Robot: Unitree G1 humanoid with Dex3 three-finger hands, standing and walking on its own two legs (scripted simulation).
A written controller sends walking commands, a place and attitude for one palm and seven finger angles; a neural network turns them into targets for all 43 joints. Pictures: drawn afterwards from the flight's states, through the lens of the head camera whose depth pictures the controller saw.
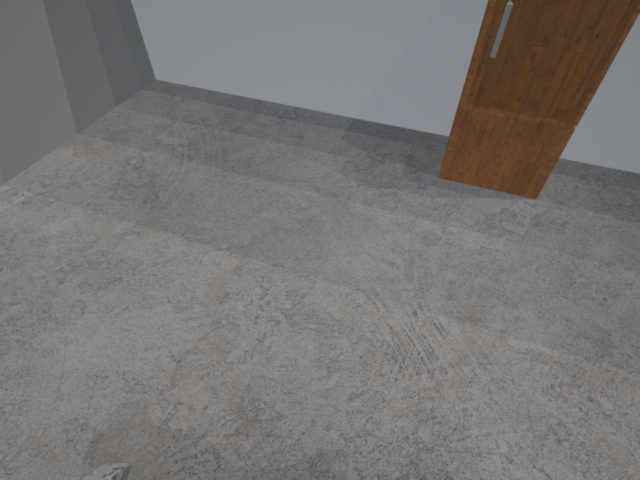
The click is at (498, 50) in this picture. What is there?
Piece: cupboard door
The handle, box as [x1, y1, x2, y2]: [490, 0, 512, 57]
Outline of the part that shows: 509,0 506,4 490,57 495,57 512,6 512,3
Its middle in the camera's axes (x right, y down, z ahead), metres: +0.65 -0.76 +1.40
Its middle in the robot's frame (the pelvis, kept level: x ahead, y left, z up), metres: +1.58 -0.57 -0.04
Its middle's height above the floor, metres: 0.73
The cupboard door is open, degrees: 0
